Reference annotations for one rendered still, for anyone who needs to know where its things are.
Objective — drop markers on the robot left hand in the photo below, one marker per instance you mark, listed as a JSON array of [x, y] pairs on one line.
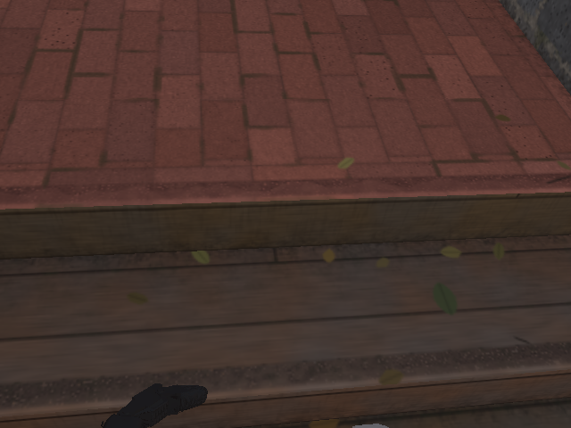
[[151, 405]]

